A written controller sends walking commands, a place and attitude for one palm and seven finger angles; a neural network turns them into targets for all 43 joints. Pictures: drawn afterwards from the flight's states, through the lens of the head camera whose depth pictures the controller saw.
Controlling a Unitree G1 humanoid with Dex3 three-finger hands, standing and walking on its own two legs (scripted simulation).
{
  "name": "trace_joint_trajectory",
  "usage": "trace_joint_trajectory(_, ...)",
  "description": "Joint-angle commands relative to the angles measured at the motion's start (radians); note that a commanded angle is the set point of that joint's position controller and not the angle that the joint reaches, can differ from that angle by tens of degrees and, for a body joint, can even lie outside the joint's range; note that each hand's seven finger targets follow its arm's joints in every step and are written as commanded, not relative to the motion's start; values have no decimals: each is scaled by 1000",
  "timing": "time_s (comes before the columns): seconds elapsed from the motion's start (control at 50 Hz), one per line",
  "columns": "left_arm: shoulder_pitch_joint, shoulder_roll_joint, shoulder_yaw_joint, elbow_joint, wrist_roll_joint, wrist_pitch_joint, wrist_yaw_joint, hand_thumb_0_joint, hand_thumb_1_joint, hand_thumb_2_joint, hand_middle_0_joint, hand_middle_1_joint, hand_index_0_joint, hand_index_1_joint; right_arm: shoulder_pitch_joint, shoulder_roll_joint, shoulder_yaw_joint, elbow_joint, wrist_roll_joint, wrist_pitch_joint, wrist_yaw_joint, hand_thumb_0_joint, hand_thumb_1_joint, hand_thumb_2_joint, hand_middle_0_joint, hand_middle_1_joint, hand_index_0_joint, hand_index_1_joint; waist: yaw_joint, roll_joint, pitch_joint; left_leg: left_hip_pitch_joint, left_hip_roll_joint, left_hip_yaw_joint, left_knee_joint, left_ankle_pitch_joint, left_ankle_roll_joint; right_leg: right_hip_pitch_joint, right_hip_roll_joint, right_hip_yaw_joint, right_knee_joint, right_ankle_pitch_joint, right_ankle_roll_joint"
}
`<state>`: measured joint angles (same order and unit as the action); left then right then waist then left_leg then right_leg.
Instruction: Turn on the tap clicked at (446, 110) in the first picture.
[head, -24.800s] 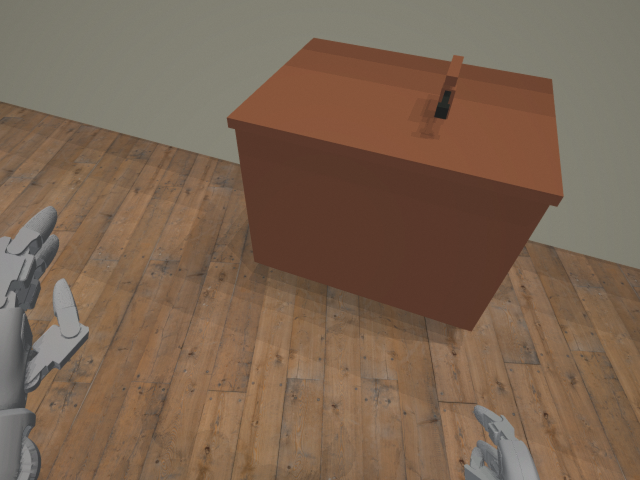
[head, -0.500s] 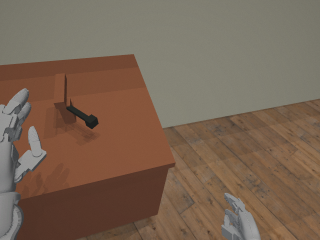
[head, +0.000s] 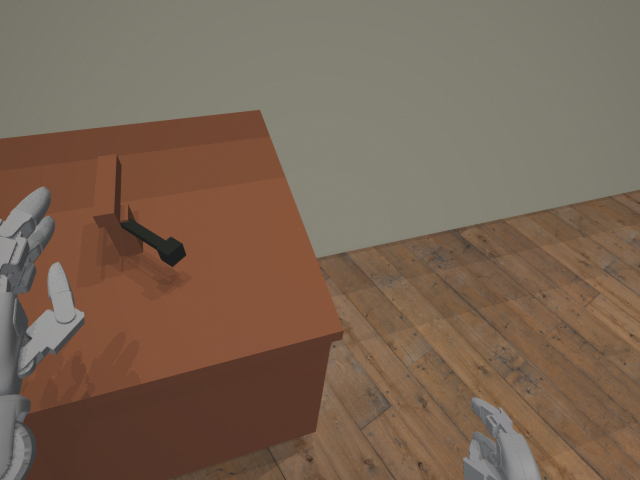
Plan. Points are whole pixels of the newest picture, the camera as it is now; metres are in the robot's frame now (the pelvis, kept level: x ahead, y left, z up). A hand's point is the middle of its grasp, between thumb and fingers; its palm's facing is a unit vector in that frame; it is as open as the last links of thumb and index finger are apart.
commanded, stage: look again from close up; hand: left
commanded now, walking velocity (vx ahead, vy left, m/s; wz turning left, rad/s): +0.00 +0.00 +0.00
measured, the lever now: (171, 251) +0.41 +0.26 +0.01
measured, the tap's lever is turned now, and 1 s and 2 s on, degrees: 40 40 40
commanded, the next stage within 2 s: turn the palm inward beside the body in 0.30 s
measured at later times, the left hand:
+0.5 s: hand (50, 285) +0.23 +0.26 +0.19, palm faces +0.45 -0.81 -0.38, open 7.4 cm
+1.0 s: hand (111, 343) +0.20 +0.22 +0.14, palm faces +0.48 -0.82 -0.32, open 7.4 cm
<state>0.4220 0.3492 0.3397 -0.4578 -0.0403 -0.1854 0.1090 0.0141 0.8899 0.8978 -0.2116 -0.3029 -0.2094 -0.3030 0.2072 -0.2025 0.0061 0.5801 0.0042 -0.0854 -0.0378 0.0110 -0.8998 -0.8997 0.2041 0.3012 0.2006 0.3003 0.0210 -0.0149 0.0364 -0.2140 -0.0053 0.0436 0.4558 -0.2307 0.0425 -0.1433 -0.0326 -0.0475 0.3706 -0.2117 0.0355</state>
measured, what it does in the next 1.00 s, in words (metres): shifts its weight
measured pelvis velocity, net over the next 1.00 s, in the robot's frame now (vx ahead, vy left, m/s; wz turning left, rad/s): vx -0.01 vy -0.07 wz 0.05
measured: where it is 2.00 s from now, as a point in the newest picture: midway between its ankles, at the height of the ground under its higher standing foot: outside the picture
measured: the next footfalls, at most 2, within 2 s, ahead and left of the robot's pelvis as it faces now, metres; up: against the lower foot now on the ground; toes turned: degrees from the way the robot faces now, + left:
none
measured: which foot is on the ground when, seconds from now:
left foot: down 0.00-1.00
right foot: down 0.00-1.00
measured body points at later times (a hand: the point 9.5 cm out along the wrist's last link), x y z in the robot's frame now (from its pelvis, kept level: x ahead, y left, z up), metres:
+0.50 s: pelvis -0.02 -0.02 +0.00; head +0.00 -0.01 +0.45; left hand +0.20 +0.30 +0.21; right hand +0.17 -0.23 -0.09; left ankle +0.01 +0.09 -0.74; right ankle -0.01 -0.14 -0.74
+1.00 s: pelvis -0.01 -0.07 -0.02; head -0.01 -0.09 +0.43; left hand +0.17 +0.26 +0.16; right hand +0.20 -0.29 -0.10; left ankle +0.01 +0.09 -0.74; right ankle -0.01 -0.14 -0.74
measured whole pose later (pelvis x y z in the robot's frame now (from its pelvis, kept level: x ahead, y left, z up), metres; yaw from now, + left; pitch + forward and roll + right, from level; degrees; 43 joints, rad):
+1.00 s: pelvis -0.01 -0.07 -0.02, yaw +3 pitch +0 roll +0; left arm 0.30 0.36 0.38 -0.26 -0.15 -0.05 0.05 0.01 0.89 0.90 -0.21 -0.30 -0.21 -0.30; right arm 0.16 -0.26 0.00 0.69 0.02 -0.17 -0.07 0.01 -0.90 -0.90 0.20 0.30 0.20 0.30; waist 0.05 0.05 -0.01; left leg -0.31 0.04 -0.03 0.60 -0.28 -0.03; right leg -0.27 0.02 -0.10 0.61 -0.34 -0.06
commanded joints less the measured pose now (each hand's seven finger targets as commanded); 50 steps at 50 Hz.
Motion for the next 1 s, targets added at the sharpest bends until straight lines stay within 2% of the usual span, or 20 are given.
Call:
trace_joint_trajectory(0.0,-65,156,102,-205,-7,-67,22,0,900,900,-200,-300,-200,-300,-96,-117,-44,-155,4,-54,-9,0,-900,-900,200,300,200,300,2,67,-149,11,65,-85,-87,175,-30,67,-14,43,-22,184,-47)
trace_joint_trajectory(0.36,-93,153,92,-191,-7,-51,24,0,900,900,-200,-300,-200,-300,-99,-118,-46,-155,7,-47,-14,0,-900,-900,200,300,200,300,0,48,-107,-16,58,-91,-110,47,-22,40,-15,61,-58,89,-48)
trace_joint_trajectory(0.38,-962,879,359,-460,23,-202,25,0,900,900,-200,-300,-200,-300,10,-154,110,-268,60,-32,-82,0,-900,-900,200,300,200,300,-53,367,17,-288,68,-134,-170,-160,12,160,61,17,143,-53,8)
trace_joint_trajectory(0.4,-622,324,248,53,117,-33,-16,0,900,900,-200,-300,-200,-300,-64,-88,-42,-76,-50,-88,-50,0,-900,-900,200,300,200,300,30,256,-158,92,38,-82,-77,216,-74,-50,79,-41,158,31,-80)
trace_joint_trajectory(0.42,-414,143,52,46,4,24,-37,0,900,900,-200,-300,-200,-300,-52,-138,-45,-90,-24,-102,1,0,-900,-900,200,300,200,300,-6,209,-233,209,40,-105,-59,407,-119,-125,86,-62,126,32,-75)
trace_joint_trajectory(0.44,-382,143,107,19,-52,61,-60,0,900,900,-200,-300,-200,-300,-68,-175,-61,-75,-16,-110,4,0,-900,-900,200,300,200,300,35,140,-297,233,33,-94,-42,359,-111,-129,79,-41,106,57,-62)
trace_joint_trajectory(0.46,-311,141,103,62,-95,106,-78,0,900,900,-200,-300,-200,-300,-104,-183,-54,-71,-3,-111,3,0,-900,-900,200,300,200,300,47,89,-274,183,20,-82,-40,266,-98,-104,71,-53,91,95,-61)
trace_joint_trajectory(0.48,-227,103,79,147,-104,152,-90,0,900,900,-200,-300,-200,-300,-126,-180,-40,-63,14,-100,8,0,-900,-900,200,300,200,300,43,53,-188,125,19,-75,-61,211,-99,-96,77,-68,74,94,-60)
trace_joint_trajectory(0.5,-199,77,40,71,-99,164,-100,0,900,900,-200,-300,-200,-300,-151,-182,-38,-80,21,-99,15,0,-900,-900,200,300,200,300,48,-6,-172,82,17,-73,-71,169,-77,-78,67,-75,73,101,-59)
trace_joint_trajectory(0.56,-159,150,64,-34,-34,156,-64,0,900,900,-200,-300,-200,-300,-201,-173,-29,-95,12,-83,17,0,-900,-900,200,300,200,300,40,1,-128,27,15,-56,-66,90,-44,-97,58,-62,78,37,-57)
trace_joint_trajectory(0.58,-197,240,132,-97,-17,128,-36,0,900,900,-200,-300,-200,-300,-208,-169,-26,-90,7,-77,14,0,-900,-900,200,300,200,300,38,43,-134,31,13,-45,-61,78,-44,-95,63,-52,77,19,-56)
trace_joint_trajectory(0.6,-244,212,105,-171,-15,84,-18,0,900,900,-200,-300,-200,-300,-214,-151,-27,-106,-7,-83,14,0,-900,-900,200,300,200,300,28,48,-181,38,4,-47,-41,75,-40,-99,57,-50,91,1,-55)
trace_joint_trajectory(0.66,-234,259,187,-171,-26,-24,39,0,900,900,-200,-300,-200,-300,-196,-133,-31,-71,-18,-97,10,0,-900,-900,200,300,200,300,29,80,-188,20,-3,-41,5,50,-34,-122,56,-31,100,-40,-51)
trace_joint_trajectory(0.68,-256,319,237,-177,-22,-45,57,0,900,900,-200,-300,-200,-300,-183,-134,-31,-51,-20,-99,7,0,-900,-900,200,300,200,300,31,110,-177,15,-5,-39,13,47,-36,-128,57,-24,91,-46,-52)
trace_joint_trajectory(0.7,-270,251,181,-169,-26,-57,60,0,900,900,-200,-300,-200,-300,-185,-123,-31,-57,-19,-108,9,0,-900,-900,200,300,200,300,21,116,-198,14,-11,-37,29,42,-32,-130,48,-22,99,-51,-51)
trace_joint_trajectory(0.78,-250,230,159,12,-66,-2,26,0,900,900,-200,-300,-200,-300,-171,-150,-33,-24,4,-117,-8,0,-900,-900,200,300,200,300,3,94,-83,-46,-21,-25,66,-48,-24,-190,30,23,51,-135,-40)
trace_joint_trajectory(0.8,-299,182,97,8,-80,16,2,0,900,900,-200,-300,-200,-300,-181,-150,-31,-36,9,-122,-15,0,-900,-900,200,300,200,300,-6,67,-85,-51,-23,-28,72,-61,-20,-194,17,37,46,-157,-35)
trace_joint_trajectory(0.88,-293,230,116,29,-104,81,-50,0,900,900,-200,-300,-200,-300,-185,-156,-34,-45,21,-137,-42,0,-900,-900,200,300,200,300,18,31,-87,-66,-17,-32,105,-37,-19,-177,-12,114,4,-207,-25)
trace_joint_trajectory(0.94,-243,227,135,-42,-116,66,-54,0,900,900,-200,-300,-200,-300,-177,-151,-38,-62,18,-149,-42,0,-900,-900,200,300,200,300,33,-20,-158,-73,-12,-46,118,35,-19,-118,-28,122,47,-40,-9)
trace_joint_trajectory(0.98,-179,271,202,-72,-121,47,-43,0,900,900,-200,-300,-200,-300,-153,-148,-44,-56,17,-150,-37,0,-900,-900,200,300,200,300,50,5,-206,-59,-12,-39,121,98,-21,-81,-21,102,87,100,-3)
